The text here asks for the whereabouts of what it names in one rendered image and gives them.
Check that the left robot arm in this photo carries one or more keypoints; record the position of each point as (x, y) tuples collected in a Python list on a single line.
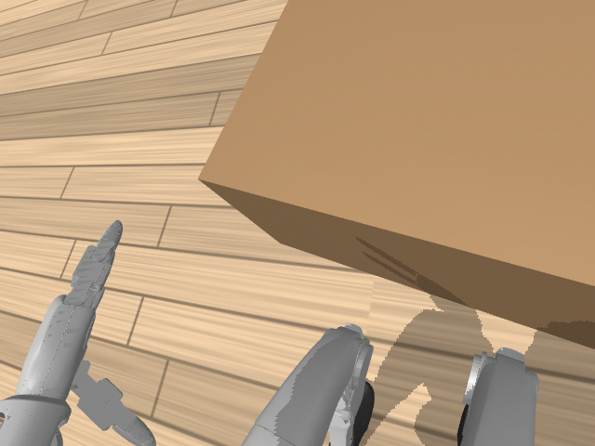
[(32, 420)]

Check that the left robot hand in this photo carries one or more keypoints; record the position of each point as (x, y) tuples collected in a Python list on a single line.
[(55, 364)]

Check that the left robot foot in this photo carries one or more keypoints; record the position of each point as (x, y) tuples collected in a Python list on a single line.
[(363, 415)]

